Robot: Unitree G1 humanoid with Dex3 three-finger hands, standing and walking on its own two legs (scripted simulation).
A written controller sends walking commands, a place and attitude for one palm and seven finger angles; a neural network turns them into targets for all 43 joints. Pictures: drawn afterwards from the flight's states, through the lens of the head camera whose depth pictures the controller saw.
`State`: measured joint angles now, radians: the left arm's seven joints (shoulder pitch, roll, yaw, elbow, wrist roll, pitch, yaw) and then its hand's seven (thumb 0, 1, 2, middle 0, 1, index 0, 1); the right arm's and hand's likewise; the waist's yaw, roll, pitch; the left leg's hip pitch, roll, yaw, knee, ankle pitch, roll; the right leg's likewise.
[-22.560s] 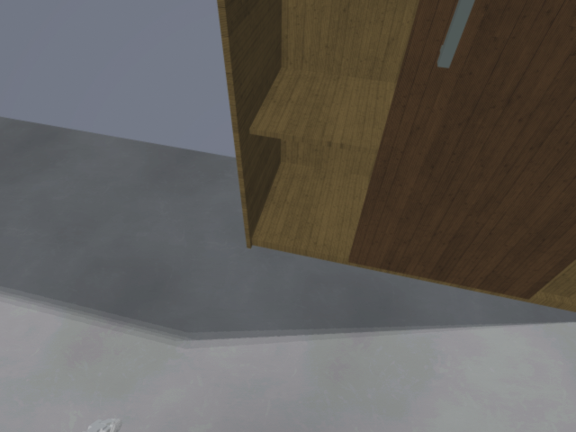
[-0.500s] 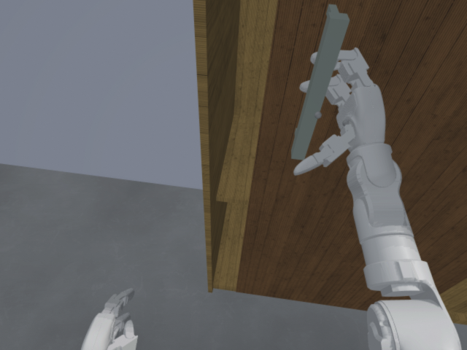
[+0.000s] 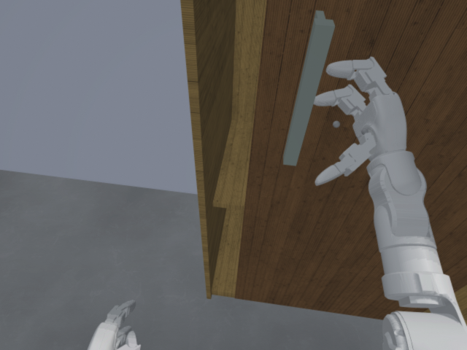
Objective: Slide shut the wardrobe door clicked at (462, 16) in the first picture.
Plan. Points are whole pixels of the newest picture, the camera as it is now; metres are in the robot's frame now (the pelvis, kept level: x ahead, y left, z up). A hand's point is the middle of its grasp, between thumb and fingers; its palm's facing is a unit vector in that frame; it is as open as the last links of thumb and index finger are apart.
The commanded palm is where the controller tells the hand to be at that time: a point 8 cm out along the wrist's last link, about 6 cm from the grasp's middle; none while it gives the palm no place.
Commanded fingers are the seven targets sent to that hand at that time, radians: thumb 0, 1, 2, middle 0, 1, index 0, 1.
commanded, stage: slip the hand off the handle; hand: right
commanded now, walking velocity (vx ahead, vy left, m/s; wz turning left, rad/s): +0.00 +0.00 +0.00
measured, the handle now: (302, 97) +0.43 -0.06 +0.25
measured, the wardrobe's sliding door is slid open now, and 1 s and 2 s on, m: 0.10 0.10 0.10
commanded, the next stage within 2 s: draw the hand back to the body in 0.62 s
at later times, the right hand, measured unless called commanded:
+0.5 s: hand (364, 172) +0.29 -0.12 +0.24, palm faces -0.12 +0.98 -0.17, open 14.7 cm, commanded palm +0.27 -0.17 +0.23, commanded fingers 0.00 0.55 -0.20 0.25 1.15 0.25 1.15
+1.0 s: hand (385, 206) +0.26 -0.15 +0.21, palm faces +0.04 +1.00 -0.08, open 14.7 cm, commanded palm +0.22 -0.20 +0.22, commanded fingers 0.00 0.55 -0.20 0.25 1.15 0.25 1.15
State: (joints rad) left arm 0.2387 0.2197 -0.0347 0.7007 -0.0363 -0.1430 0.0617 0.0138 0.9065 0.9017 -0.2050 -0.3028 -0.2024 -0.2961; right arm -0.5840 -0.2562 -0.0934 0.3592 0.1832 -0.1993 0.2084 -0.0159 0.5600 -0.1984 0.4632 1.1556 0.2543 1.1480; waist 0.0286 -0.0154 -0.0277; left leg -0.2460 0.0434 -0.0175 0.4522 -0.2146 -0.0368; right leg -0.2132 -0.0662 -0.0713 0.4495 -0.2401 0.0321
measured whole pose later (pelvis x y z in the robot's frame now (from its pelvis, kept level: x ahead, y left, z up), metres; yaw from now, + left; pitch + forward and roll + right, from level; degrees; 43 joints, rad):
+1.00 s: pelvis +0.01 +0.01 +0.00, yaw -3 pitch -4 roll +0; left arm 0.14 0.23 -0.07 0.65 -0.07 -0.14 0.05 0.02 0.91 0.90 -0.20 -0.30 -0.20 -0.30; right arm 0.00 -0.24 -0.15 -0.41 0.28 0.38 0.11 -0.02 0.56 -0.20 0.26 1.15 0.26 1.15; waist -0.06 -0.09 -0.06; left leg -0.15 0.05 0.04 0.49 -0.27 -0.03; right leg -0.14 -0.06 -0.01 0.47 -0.27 0.05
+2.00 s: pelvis +0.01 -0.02 +0.00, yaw -2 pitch -5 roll +1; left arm 0.19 0.21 0.00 0.66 0.00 -0.18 0.07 0.02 0.91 0.90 -0.20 -0.30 -0.20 -0.30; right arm 0.46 -0.34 -0.34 -0.38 0.07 -0.12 -0.10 0.00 -0.68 -0.80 0.22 0.43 0.22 0.42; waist -0.08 -0.04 0.01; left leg -0.09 0.06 0.01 0.41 -0.24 -0.06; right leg -0.10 -0.05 -0.04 0.47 -0.28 0.01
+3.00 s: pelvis -0.06 -0.03 -0.01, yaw -1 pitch -1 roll +1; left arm 0.21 0.18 -0.01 0.57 0.00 -0.09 0.07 0.01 0.91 0.90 -0.21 -0.30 -0.20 -0.30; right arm 0.49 -0.40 -0.44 -0.51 0.03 -0.25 -0.14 0.01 -0.89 -0.90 0.22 0.31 0.21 0.30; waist -0.02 0.02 0.03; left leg -0.35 0.08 -0.02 0.54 -0.18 -0.08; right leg -0.37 -0.03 -0.06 0.63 -0.25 -0.03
